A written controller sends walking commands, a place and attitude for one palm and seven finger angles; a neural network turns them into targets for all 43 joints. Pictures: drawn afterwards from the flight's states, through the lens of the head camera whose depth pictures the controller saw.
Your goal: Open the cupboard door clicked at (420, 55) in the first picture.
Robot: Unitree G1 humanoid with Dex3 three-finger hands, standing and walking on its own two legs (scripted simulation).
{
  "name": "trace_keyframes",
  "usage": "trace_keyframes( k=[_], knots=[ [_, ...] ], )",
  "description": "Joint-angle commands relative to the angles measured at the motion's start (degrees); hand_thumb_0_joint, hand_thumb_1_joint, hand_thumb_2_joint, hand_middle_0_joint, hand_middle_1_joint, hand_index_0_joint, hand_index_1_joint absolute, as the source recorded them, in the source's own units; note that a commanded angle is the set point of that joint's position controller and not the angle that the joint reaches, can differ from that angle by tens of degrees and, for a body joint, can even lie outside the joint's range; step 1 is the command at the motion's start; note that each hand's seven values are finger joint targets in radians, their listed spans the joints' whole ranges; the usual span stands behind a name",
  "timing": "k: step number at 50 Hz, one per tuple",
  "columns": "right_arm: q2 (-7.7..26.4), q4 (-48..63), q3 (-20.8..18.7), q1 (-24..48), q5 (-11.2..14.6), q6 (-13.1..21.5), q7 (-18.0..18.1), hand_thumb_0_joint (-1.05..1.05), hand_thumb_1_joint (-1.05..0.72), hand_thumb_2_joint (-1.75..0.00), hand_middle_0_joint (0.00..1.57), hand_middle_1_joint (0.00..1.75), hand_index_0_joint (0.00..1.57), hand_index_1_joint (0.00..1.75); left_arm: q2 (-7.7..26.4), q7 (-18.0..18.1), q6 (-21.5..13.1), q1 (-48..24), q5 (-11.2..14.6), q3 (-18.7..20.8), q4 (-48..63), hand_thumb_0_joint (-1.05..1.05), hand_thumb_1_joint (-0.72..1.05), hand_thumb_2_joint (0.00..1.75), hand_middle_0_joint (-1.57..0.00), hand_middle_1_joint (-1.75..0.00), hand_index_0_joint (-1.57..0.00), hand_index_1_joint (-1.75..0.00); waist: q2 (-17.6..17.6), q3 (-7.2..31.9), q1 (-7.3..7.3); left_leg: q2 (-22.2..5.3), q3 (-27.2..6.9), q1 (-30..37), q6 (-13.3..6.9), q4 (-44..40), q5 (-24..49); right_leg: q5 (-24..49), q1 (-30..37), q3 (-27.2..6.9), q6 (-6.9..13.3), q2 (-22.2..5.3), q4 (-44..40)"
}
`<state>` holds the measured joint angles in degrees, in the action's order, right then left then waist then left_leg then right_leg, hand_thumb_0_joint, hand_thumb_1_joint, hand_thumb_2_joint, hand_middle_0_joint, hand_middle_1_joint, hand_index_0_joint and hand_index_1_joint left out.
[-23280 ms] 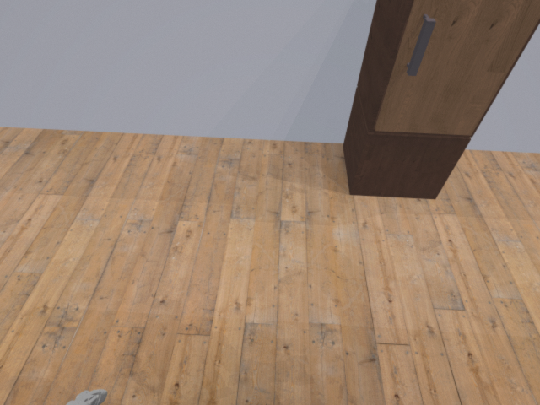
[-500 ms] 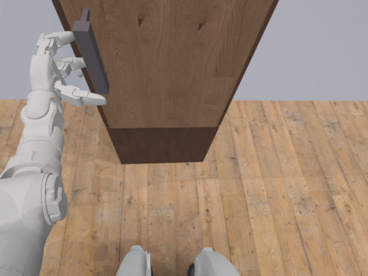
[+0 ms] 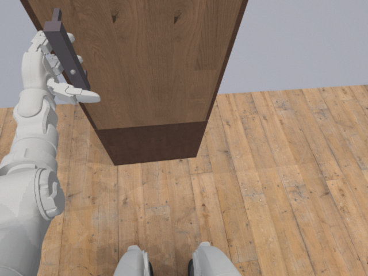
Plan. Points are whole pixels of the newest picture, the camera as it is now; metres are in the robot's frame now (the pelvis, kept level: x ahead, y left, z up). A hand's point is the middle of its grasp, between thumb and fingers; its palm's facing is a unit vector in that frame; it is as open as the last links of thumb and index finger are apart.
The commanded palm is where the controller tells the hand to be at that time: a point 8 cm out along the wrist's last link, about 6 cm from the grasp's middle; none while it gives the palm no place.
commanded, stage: close the thumb around the handle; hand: left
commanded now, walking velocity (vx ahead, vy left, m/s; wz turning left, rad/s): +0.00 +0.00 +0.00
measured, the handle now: (72, 56) +0.57 +0.19 +0.09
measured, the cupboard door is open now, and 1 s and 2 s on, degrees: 0 0 42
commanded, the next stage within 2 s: pull the door open along its arc in 0.76 s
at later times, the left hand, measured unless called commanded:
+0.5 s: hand (72, 71) +0.52 +0.18 +0.09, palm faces +0.04 -1.00 -0.02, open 8.7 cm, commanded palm +0.50 +0.22 +0.09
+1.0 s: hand (80, 75) +0.51 +0.17 +0.09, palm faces +0.05 -1.00 -0.02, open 6.3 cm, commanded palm +0.47 +0.21 +0.09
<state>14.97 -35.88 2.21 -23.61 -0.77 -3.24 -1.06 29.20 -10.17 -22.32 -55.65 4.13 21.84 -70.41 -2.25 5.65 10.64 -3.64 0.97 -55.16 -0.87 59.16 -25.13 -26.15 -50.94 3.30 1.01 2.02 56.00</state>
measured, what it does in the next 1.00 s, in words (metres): stands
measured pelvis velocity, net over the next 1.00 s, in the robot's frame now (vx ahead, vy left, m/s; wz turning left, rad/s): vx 0.00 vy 0.00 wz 0.00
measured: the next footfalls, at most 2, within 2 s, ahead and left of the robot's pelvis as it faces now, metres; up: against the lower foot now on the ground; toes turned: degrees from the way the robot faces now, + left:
none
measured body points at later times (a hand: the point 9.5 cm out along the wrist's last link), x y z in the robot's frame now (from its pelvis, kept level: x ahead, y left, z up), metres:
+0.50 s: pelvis +0.00 +0.00 +0.00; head +0.13 +0.02 +0.43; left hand +0.52 +0.23 +0.10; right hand -0.01 -0.26 -0.11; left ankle +0.02 +0.11 -0.67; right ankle +0.00 -0.11 -0.67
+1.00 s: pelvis +0.00 +0.00 +0.00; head +0.11 +0.01 +0.44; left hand +0.51 +0.22 +0.10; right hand -0.01 -0.26 -0.11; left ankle +0.02 +0.11 -0.67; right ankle +0.00 -0.11 -0.67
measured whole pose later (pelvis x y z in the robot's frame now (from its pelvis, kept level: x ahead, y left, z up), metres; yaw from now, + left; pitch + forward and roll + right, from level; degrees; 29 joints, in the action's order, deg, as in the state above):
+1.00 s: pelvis +0.00 +0.00 +0.00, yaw +0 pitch +20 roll -2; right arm 15.2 -36.0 1.3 -23.1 -1.1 -3.6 -1.1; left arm 25.8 -7.6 -22.7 -53.0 4.2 21.2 -67.8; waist -2.4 6.5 10.2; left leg -3.6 1.4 -54.3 -0.8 58.7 -24.8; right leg -25.9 -50.5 2.7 1.0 2.0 55.9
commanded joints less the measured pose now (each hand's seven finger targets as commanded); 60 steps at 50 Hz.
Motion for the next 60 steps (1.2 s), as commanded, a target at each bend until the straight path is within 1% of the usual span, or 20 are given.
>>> trace_keyframes(
  k=[1,3,7,9,12,14,18,21,23,25,26,28,29,33,35,43,44,54,55,60],
  knots=[
    [10.7,1.9,-3.7,-10.2,-0.1,0.9,1.6,0.00,-0.90,-0.90,0.20,0.30,0.20,0.30,13.2,-0.8,-3.0,-28.8,1.2,1.1,11.6,0.00,-0.50,0.30,-0.30,-1.20,-0.30,-1.20,-3.8,25.9,1.83,2.4,-3.1,20.2,-1.6,-4.8,16.8,18.4,8.4,-2.4,-0.4,1.7,-7.8],
    [10.5,1.6,-3.8,-10.3,-0.2,1.2,1.5,0.00,-0.90,-0.90,0.20,0.30,0.20,0.30,11.8,-0.7,-3.6,-30.3,0.9,-0.3,13.2,0.00,-0.50,0.30,-0.30,-1.20,-0.30,-1.20,-6.0,27.9,1.85,2.3,-3.6,22.4,-1.4,-4.7,17.9,17.9,6.8,-2.1,-0.3,1.6,-7.4],
    [10.7,1.3,-3.9,-11.0,-0.5,1.0,1.4,0.00,-0.90,-0.90,0.20,0.30,0.20,0.30,13.7,-0.2,-3.6,-27.9,0.6,1.7,12.2,0.00,-0.28,0.40,-0.32,-1.22,-0.32,-1.22,-6.1,29.0,1.00,2.2,-3.5,22.8,-1.3,-4.5,20.0,19.6,7.6,-2.1,-0.2,1.6,-7.1],
    [10.5,1.6,-3.9,-10.8,-0.5,0.9,1.1,0.00,-0.90,-0.90,0.20,0.30,0.20,0.30,11.3,-0.2,-3.2,-26.8,0.4,-0.1,12.3,0.00,-0.16,0.44,-0.32,-1.24,-0.32,-1.24,-6.9,28.3,0.99,2.2,-3.4,23.6,-1.2,-4.7,20.4,19.6,6.9,-1.7,-0.2,1.8,-7.3],
    [10.8,2.0,-4.0,-10.9,-0.4,0.5,1.2,0.00,-0.90,-0.90,0.20,0.30,0.20,0.30,14.1,0.3,-3.1,-26.1,0.3,2.1,12.9,0.00,0.00,0.52,-0.34,-1.25,-0.34,-1.25,-6.3,28.9,0.19,2.3,-3.4,22.9,-1.2,-4.9,20.4,19.9,8.2,-1.9,-0.1,1.7,-7.2],
    [10.7,2.1,-3.9,-10.8,-0.4,0.5,1.2,0.00,-0.90,-0.90,0.20,0.30,0.20,0.30,13.8,0.6,-2.9,-26.6,0.4,1.9,12.5,0.00,0.12,0.56,-0.34,-1.27,-0.34,-1.27,-4.9,27.3,0.88,2.3,-3.1,22.0,-1.3,-5.0,19.7,20.0,8.6,-2.0,-0.3,1.8,-7.6],
    [10.6,2.5,-3.8,-10.4,-0.4,0.4,1.3,0.00,-0.90,-0.90,0.20,0.30,0.20,0.30,15.5,0.7,-3.6,-25.9,0.0,2.8,13.5,0.00,0.34,0.66,-0.36,-1.29,-0.36,-1.29,-5.3,27.3,0.28,2.4,-2.8,20.9,-1.3,-5.0,19.7,20.9,10.0,-2.3,-0.3,1.7,-7.3],
    [10.6,2.3,-4.2,-10.5,-0.5,0.4,1.2,0.00,-0.90,-0.90,0.20,0.30,0.20,0.30,13.1,0.3,-4.6,-26.4,0.5,1.7,15.7,0.00,0.51,0.73,-0.37,-1.31,-0.37,-1.31,-6.9,29.9,0.49,2.2,-3.2,25.3,-1.2,-4.6,22.9,22.2,8.5,-1.9,0.0,1.9,-6.9],
    [10.6,1.8,-4.1,-10.3,-0.2,0.4,1.2,0.00,-0.90,-0.90,0.20,0.30,0.20,0.30,11.5,-0.2,-3.7,-25.2,1.0,0.6,12.5,0.00,0.62,0.78,-0.38,-1.32,-0.38,-1.32,-5.4,27.0,1.24,2.1,-3.2,23.6,-1.1,-4.7,21.4,21.2,7.5,-1.8,-0.3,1.9,-7.5],
    [10.8,1.9,-4.1,-10.3,-0.2,0.2,1.3,0.00,-0.90,-0.90,0.20,0.30,0.20,0.30,12.3,-0.5,-3.4,-25.8,1.1,0.9,13.2,0.00,0.73,0.83,-0.39,-1.33,-0.39,-1.33,-5.2,27.1,1.00,2.2,-3.3,23.5,-1.1,-5.1,21.0,20.9,8.1,-1.8,-0.2,1.9,-7.5],
    [10.6,2.1,-4.2,-10.4,-0.4,0.3,1.3,0.00,-0.90,-0.90,0.20,0.30,0.20,0.30,11.6,-0.6,-3.8,-26.4,1.1,0.5,14.8,0.00,0.79,0.85,-0.39,-1.34,-0.39,-1.34,-7.3,28.8,0.65,2.2,-3.5,25.6,-1.0,-4.9,22.9,21.7,7.7,-1.7,0.0,1.8,-7.0],
    [10.5,1.8,-4.3,-10.2,-0.4,0.3,1.1,0.00,-0.90,-0.90,0.20,0.30,0.20,0.30,10.0,-0.4,-3.9,-25.4,1.4,-0.1,14.9,0.00,0.90,0.90,-0.40,-1.35,-0.40,-1.35,-7.2,29.2,0.58,2.0,-3.7,27.4,-0.8,-4.7,24.4,22.2,6.6,-1.4,0.0,1.9,-7.1],
    [10.6,1.7,-4.3,-10.3,-0.4,0.2,1.1,0.00,-0.90,-0.90,0.20,0.30,0.20,0.30,10.4,-0.3,-3.7,-24.1,1.4,0.4,14.0,0.00,0.90,0.90,-0.40,-1.35,-0.40,-1.35,-5.3,28.5,0.48,1.9,-3.9,26.8,-0.8,-4.9,24.5,22.3,7.0,-1.2,0.0,2.0,-7.1],
    [10.4,2.2,-4.2,-9.5,-0.4,0.0,1.2,0.00,-0.90,-0.90,0.20,0.30,0.20,0.30,12.3,1.3,-3.9,-25.0,1.5,2.6,14.3,0.00,0.90,0.90,-0.40,-1.35,-0.40,-1.35,-4.5,27.4,-0.15,2.2,-3.7,24.4,-0.8,-5.1,22.9,21.7,8.1,-1.4,-0.2,1.8,-6.9],
    [10.1,2.4,-4.1,-9.1,-0.3,0.1,1.0,0.00,-0.90,-0.90,0.20,0.30,0.20,0.30,10.4,2.1,-4.0,-25.4,0.5,0.6,14.1,0.00,0.90,0.90,-0.40,-1.35,-0.40,-1.35,-4.9,25.5,0.45,2.3,-3.4,23.8,-0.9,-5.4,21.1,20.3,7.2,-1.4,-0.2,1.7,-7.2],
    [10.3,2.4,-4.1,-9.0,-0.5,0.4,1.1,0.00,-0.90,-0.90,0.20,0.30,0.20,0.30,12.0,2.4,-5.3,-27.0,-0.6,1.1,14.1,0.00,0.90,0.90,-0.40,-1.35,-0.40,-1.35,-5.5,28.3,0.43,2.3,-3.6,24.2,-0.9,-4.7,20.4,19.8,7.4,-2.0,-0.1,1.6,-6.7],
    [10.1,2.5,-4.1,-8.7,-0.5,0.5,0.9,0.00,-0.90,-0.90,0.20,0.30,0.20,0.30,9.4,2.1,-5.5,-27.2,-0.2,-0.9,15.3,0.00,0.90,0.90,-0.40,-1.35,-0.40,-1.35,-6.2,28.9,0.57,2.3,-3.7,25.0,-0.8,-4.9,20.6,19.7,7.2,-1.9,-0.1,1.6,-6.7],
    [9.6,5.3,-4.9,-6.7,0.5,-0.1,0.4,0.00,-0.90,-0.90,0.20,0.30,0.20,0.30,6.6,0.9,-5.5,-9.5,2.9,0.0,22.6,0.00,0.90,0.90,-0.40,-1.35,-0.40,-1.35,-3.3,29.7,-4.23,3.0,-1.5,24.5,-0.8,-7.3,22.1,25.1,15.8,-2.0,0.1,1.9,-7.9],
    [9.4,5.8,-4.9,-6.2,0.7,-0.1,0.3,0.00,-0.90,-0.90,0.20,0.30,0.20,0.30,5.1,0.9,-5.2,-6.8,3.4,-0.7,23.9,0.00,0.90,0.90,-0.40,-1.35,-0.40,-1.35,-1.4,28.8,-4.36,3.1,-1.3,24.1,-1.0,-7.9,21.6,25.3,16.8,-1.8,0.0,1.9,-8.3],
    [8.4,7.8,-5.4,-3.7,1.6,0.2,-0.2,0.00,-0.90,-0.90,0.20,0.30,0.20,0.30,-0.6,1.2,-4.1,7.6,5.2,-4.0,34.8,0.00,0.90,0.90,-0.40,-1.35,-0.40,-1.35,-0.8,26.5,-6.42,3.2,0.0,25.7,-1.1,-9.8,25.2,30.9,20.9,-1.8,0.0,1.6,-9.3]
  ],
)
